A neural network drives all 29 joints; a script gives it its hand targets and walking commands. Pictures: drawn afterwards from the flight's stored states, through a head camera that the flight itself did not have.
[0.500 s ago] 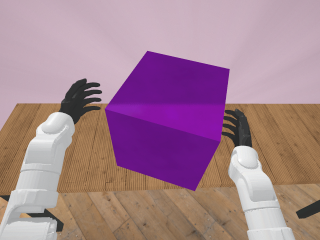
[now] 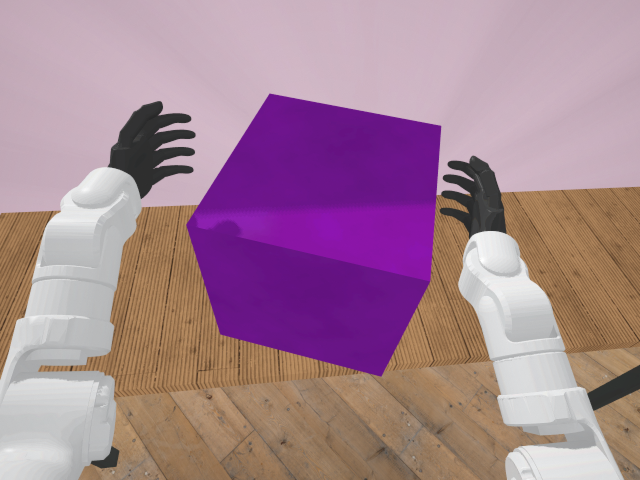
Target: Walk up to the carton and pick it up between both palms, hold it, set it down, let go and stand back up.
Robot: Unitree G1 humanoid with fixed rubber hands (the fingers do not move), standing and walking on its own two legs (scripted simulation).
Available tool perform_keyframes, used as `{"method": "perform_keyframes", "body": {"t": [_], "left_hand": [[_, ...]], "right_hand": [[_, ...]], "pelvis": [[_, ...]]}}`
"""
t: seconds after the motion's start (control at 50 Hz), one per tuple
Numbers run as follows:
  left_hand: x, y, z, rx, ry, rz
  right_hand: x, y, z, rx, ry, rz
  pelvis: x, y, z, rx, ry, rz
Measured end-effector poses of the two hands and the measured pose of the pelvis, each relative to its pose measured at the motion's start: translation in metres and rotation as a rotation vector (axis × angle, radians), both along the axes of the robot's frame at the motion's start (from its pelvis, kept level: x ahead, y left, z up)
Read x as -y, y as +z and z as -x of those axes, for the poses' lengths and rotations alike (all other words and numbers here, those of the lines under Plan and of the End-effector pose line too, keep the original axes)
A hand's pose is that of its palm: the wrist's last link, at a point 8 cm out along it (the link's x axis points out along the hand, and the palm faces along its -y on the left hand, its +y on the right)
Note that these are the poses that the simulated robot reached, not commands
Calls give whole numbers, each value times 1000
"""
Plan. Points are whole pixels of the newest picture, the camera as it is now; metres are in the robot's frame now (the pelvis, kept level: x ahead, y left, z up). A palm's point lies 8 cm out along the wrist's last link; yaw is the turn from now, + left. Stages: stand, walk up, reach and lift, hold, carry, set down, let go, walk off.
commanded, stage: reach and lift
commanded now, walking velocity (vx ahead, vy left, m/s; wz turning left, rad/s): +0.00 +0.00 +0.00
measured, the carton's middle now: (325, 235) +0.45 -0.05 +0.01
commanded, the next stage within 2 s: none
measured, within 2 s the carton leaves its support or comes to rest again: neither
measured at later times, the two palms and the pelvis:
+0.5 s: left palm (155, 149) +0.45 +0.16 +0.18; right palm (486, 197) +0.37 -0.22 +0.17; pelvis +0.00 +0.00 +0.00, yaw +0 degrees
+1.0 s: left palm (161, 204) +0.46 +0.18 +0.09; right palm (459, 247) +0.37 -0.22 +0.07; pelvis -0.01 +0.00 -0.01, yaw +0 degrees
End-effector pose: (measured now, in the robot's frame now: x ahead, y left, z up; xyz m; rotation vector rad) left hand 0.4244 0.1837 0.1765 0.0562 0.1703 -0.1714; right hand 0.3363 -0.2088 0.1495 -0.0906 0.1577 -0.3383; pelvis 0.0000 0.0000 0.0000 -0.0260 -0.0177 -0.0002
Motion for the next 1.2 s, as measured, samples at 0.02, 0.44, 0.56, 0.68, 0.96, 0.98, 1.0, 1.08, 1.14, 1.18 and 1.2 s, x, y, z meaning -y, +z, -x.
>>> {"method": "perform_keyframes", "body": {"t": [0.02, 0.44, 0.56, 0.68, 0.96, 0.98, 1.0, 1.08, 1.14, 1.18, 1.2], "left_hand": [[2, 2, -2, 0, -2, 2], [25, 15, -30, -14, -29, -23], [18, -6, -29, -31, -13, -45], [9, -39, -22, -49, 3, -75], [5, -83, -27, -42, 8, -118], [5, -84, -29, -38, 9, -116], [5, -84, -31, -34, 9, -114], [7, -87, -37, -28, 4, -110], [8, -90, -39, -29, -2, -110], [8, -93, -39, -31, -3, -112], [7, -94, -39, -32, -4, -113]], "right_hand": [[1, 1, -2, 1, 0, 0], [8, 22, -30, 17, -11, 1], [12, 4, -31, -15, -19, -10], [9, -19, -31, -26, -33, -33], [8, -72, -29, -73, -34, -30], [8, -74, -29, -71, -36, -27], [8, -75, -29, -69, -38, -23], [7, -77, -30, -61, -46, -10], [7, -78, -30, -56, -52, -2], [6, -78, -30, -53, -56, 3], [6, -78, -30, -52, -59, 5]], "pelvis": [[0, 0, 0, 0, 0, 0], [0, 0, 0, 0, 0, 0], [0, 0, 0, 0, 0, 0], [0, 0, 0, -6, 0, 0], [1, -9, 9, -162, -4, 3], [0, -10, 10, -175, -4, 4], [0, -11, 11, -187, -5, 5], [-3, -14, 13, -221, -6, 10], [-5, -16, 15, -236, -8, 13], [-7, -17, 15, -243, -9, 15], [-7, -18, 16, -245, -9, 16]]}}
